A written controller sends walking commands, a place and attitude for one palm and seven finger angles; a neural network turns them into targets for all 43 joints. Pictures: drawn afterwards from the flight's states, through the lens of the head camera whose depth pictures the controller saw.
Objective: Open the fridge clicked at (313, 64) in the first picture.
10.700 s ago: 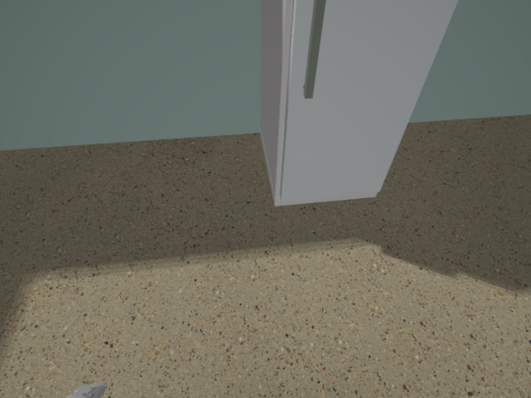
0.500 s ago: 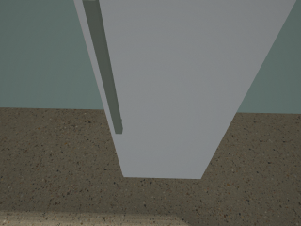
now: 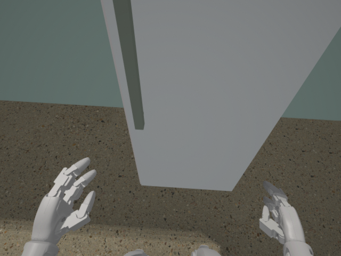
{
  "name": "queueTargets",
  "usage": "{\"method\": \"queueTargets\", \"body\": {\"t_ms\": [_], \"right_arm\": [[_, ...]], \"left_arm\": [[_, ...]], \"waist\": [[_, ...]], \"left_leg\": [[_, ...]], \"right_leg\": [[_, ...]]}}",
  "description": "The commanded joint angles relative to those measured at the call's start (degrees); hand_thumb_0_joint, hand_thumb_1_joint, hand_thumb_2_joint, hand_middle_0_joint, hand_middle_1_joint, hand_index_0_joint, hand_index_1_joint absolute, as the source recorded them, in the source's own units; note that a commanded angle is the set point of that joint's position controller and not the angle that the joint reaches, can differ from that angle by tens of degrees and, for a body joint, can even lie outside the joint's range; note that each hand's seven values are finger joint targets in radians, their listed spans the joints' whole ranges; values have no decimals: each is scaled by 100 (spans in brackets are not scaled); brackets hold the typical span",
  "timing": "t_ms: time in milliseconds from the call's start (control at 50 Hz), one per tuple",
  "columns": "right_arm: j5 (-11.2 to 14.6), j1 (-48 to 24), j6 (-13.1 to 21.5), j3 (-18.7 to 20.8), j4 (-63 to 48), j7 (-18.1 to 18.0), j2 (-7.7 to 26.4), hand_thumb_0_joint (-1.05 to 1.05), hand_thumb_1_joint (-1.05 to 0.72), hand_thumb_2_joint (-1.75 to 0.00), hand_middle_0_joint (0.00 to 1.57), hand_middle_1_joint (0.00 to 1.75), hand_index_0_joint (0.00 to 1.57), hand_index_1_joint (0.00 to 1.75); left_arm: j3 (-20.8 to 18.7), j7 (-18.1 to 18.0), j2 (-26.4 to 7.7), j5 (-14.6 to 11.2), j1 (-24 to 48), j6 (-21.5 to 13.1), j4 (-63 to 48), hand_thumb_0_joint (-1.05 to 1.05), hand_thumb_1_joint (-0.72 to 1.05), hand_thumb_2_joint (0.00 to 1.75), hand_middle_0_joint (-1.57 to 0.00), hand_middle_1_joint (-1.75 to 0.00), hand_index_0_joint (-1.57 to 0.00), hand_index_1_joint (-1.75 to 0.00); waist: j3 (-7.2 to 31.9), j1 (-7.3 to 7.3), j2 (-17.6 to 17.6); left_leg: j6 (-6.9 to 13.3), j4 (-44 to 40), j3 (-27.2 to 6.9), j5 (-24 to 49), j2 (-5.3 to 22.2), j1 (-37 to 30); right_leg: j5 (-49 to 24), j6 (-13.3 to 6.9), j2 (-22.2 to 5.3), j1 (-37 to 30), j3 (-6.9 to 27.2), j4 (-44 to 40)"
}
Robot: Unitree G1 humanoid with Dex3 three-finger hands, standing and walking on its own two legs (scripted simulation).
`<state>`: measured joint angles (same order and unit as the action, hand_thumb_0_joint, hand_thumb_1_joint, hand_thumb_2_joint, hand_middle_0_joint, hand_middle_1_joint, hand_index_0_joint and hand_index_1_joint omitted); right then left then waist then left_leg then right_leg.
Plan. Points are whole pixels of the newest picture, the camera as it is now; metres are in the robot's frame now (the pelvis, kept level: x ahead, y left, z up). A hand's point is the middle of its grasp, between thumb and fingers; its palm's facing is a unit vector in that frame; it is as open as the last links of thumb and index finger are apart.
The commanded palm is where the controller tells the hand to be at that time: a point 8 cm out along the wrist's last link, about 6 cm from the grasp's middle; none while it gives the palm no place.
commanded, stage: raise the hand to about handle height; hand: left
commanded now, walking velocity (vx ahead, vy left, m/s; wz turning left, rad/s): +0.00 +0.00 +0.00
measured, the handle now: (132, 58) +0.51 +0.13 +0.20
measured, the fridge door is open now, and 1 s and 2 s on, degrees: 0 0 0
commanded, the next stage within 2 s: move the hooked fingers beside the handle in 1.76 s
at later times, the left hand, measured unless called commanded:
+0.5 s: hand (52, 194) +0.22 +0.25 +0.07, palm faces +0.04 -1.00 -0.06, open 11.1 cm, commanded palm +0.19 +0.30 +0.09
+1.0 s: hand (25, 162) +0.25 +0.29 +0.13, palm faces +0.06 -1.00 -0.07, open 13.7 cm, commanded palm +0.23 +0.34 +0.14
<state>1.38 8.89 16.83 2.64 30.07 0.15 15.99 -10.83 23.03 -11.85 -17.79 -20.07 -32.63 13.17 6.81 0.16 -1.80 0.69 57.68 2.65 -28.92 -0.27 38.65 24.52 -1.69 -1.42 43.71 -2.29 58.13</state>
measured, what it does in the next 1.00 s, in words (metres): stands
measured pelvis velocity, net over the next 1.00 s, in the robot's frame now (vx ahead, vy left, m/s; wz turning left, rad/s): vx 0.02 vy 0.03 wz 0.04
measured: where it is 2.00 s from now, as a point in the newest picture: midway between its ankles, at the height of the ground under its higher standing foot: outside the picture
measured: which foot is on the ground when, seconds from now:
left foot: down 0.00-1.00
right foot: down 0.00-1.00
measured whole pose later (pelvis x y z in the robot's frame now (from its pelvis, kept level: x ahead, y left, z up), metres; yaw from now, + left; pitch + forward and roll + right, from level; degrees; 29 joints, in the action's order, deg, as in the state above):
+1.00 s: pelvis +0.02 +0.03 +0.03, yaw +2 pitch +5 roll -2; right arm 2.7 14.3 16.3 -4.2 32.4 -5.0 14.9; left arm -20.7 23.7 -21.6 -20.4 -8.7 -8.3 5.9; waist 4.3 1.8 2.2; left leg 2.3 46.5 -0.3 -25.4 -0.5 26.0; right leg 19.4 0.2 -1.2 27.5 -5.2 42.2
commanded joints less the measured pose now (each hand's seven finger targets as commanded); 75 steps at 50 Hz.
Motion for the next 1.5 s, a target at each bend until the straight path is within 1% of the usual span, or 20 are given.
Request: {"method": "queueTargets", "body": {"t_ms": [0, 40, 80, 140, 200, 240, 280, 320, 400, 500, 640, 740, 780, 840, 980, 1220, 1320, 1380, 1420, 1480], "right_arm": [[56, -57, 132, 199, -1187, -144, 571, 0, -90, -90, 20, 30, 20, 30], [-6, 129, 81, 157, -1138, -188, 526, 0, -90, -90, 20, 30, 20, 30], [-86, 275, 21, 98, -1012, -248, 561, 0, -90, -90, 20, 30, 20, 30], [-39, 313, -1, 54, -843, -308, 541, 0, -90, -90, 20, 30, 20, 30], [40, 219, -16, -9, -872, -345, 561, 0, -90, -90, 20, 30, 20, 30], [89, 133, -35, -11, -910, -367, 517, 0, -90, -90, 20, 30, 20, 30], [96, 13, -58, -62, -951, -386, 489, 0, -90, -90, 20, 30, 20, 30], [96, 38, -40, -82, -941, -394, 460, 0, -90, -90, 20, 30, 20, 30], [61, 122, 54, -131, -906, -389, 489, 0, -90, -90, 20, 30, 20, 30], [94, 238, 196, -134, -792, -385, 578, 0, -90, -90, 20, 30, 20, 30], [134, 321, 288, -120, -697, -431, 636, 0, -90, -90, 20, 30, 20, 30], [161, 307, 268, -168, -633, -478, 678, 0, -90, -90, 20, 30, 20, 30], [147, 309, 254, -208, -608, -513, 724, 0, -90, -90, 20, 30, 20, 30], [172, 256, 250, -239, -603, -553, 708, 0, -90, -90, 20, 30, 20, 30], [159, 235, 243, -301, -522, -616, 727, 0, -90, -90, 20, 30, 20, 30], [201, 188, 171, -327, -436, -700, 722, 0, -90, -90, 20, 30, 20, 30], [225, 193, 134, -302, -457, -661, 744, 0, -90, -90, 20, 30, 20, 30], [200, 190, 133, -281, -501, -629, 769, 0, -90, -90, 20, 30, 20, 30], [189, 184, 139, -275, -526, -629, 727, 0, -90, -90, 20, 30, 20, 30], [163, 239, 146, -277, -472, -637, 726, 0, -90, -90, 20, 30, 20, 30]], "left_arm": [[-669, -121, -862, -327, -106, 308, -2272, 0, 48, 72, -23, -57, -23, -57], [-477, -480, -835, -98, 112, 286, -3201, 0, 43, 70, -23, -60, -23, -60], [-293, -655, -936, 103, 481, 245, -3723, 0, 39, 68, -24, -63, -24, -63], [-136, -589, -812, 233, 225, 384, -3325, 0, 32, 65, -24, -68, -24, -68], [-202, -360, -912, 153, 74, 809, -3000, 0, 25, 62, -25, -72, -25, -72], [-492, -327, -1016, 51, -305, 1151, -2765, 0, 20, 60, -25, -75, -25, -75], [-686, -346, -1115, -47, -331, 1431, -2595, 0, 15, 58, -25, -78, -25, -78], [-901, -438, -1218, -139, -235, 1487, -2793, 0, 11, 56, -26, -81, -26, -81], [-911, -527, -1231, -209, 19, 1344, -2908, 0, 1, 52, -26, -87, -26, -87], [-891, -432, -1323, -182, 226, 1287, -2821, 0, -10, 47, -27, -94, -27, -94], [-1150, -368, -1614, -238, 544, 1455, -2802, 0, -27, 40, -28, -105, -28, -105], [-1271, -263, -1763, -326, 1047, 1668, -2500, 0, -38, 35, -29, -112, -29, -112], [-1374, -199, -1948, -339, 1329, 1785, -2295, 0, -43, 33, -29, -115, -29, -115], [-1402, -53, -2024, -360, 1741, 1942, -2174, 0, -50, 30, -30, -120, -30, -120], [-1768, 200, -2424, -442, 2336, 2192, -1726, 0, -50, 30, -30, -120, -30, -120], [-2074, 489, -2880, -465, 3463, 2477, -1079, 0, -50, 30, -30, -120, -30, -120], [-1892, 628, -2599, -489, 3214, 2614, -615, 0, -50, 30, -30, -120, -30, -120], [-1982, 598, -2751, -461, 3270, 2572, -816, 0, -50, 30, -30, -120, -30, -120], [-2086, 516, -2868, -429, 3440, 2474, -1181, 0, -50, 30, -30, -120, -30, -120], [-2187, 399, -2926, -410, 3302, 2391, -1148, 0, -50, 30, -30, -120, -30, -120]], "waist": [[1107, 210, 278], [1208, 78, 721], [1209, -136, 666], [987, -243, 716], [1040, -131, 771], [1169, 19, 461], [1057, 146, 456], [1160, 176, 388], [1012, 131, 271], [866, 97, 673], [873, 138, 731], [600, 102, 802], [495, 101, 640], [567, 92, 786], [642, 160, 563], [620, 162, 631], [489, 182, 469], [580, 223, 405], [833, 234, 738], [719, 243, 594]], "left_leg": [[57, -458, -168, 1085, -165, 294], [65, -452, -333, 1624, -70, -55], [71, -332, -472, 2072, 14, -237], [31, -420, -569, 1850, 60, -228], [-15, -635, -623, 1618, 17, -238], [-22, -818, -615, 1558, -1, -196], [-41, -976, -629, 1549, -11, -171], [-68, -1094, -628, 1610, 11, -255], [-77, -1225, -641, 1648, 23, -337], [-138, -1362, -640, 1826, 48, -600], [-191, -1590, -675, 2234, 83, -1006], [-168, -1769, -645, 2043, 71, -1138], [-124, -1843, -658, 1911, 66, -1118], [-90, -1950, -623, 1872, 50, -1300], [-35, -2111, -590, 2178, 45, -1561], [13, -2467, -535, 2306, 31, -1943], [38, -2498, -446, 2212, 5, -1847], [56, -2476, -426, 2304, 18, -1878], [38, -2509, -430, 2450, 10, -2054], [38, -2517, -410, 2463, 37, -2035]], "right_leg": [[-242, 55, 40, -1053, 455, -872], [-1097, 5, 141, -970, 175, -595], [-1553, -21, 212, -799, 37, -414], [-1248, 15, 219, -549, -115, -539], [-981, 8, 234, -745, -172, -690], [-924, 30, 214, -1064, -210, -842], [-863, 12, 231, -1209, -260, -894], [-893, 29, 210, -1351, -290, -969], [-872, 24, 221, -1403, -283, -1085], [-966, -4, 202, -1424, -284, -1188], [-1272, 7, 194, -1701, -304, -1393], [-1264, 13, 205, -1797, -279, -1636], [-1237, 0, 218, -1922, -247, -1743], [-1304, 15, 193, -2073, -202, -1898], [-1695, 13, 221, -2487, -149, -2142], [-1900, 10, 174, -2868, -67, -2532], [-1881, 33, 147, -2871, -28, -2603], [-1955, 25, 153, -2952, 3, -2589], [-2070, 13, 149, -3029, -2, -2561], [-2090, 16, 176, -3014, -3, -2594]]}}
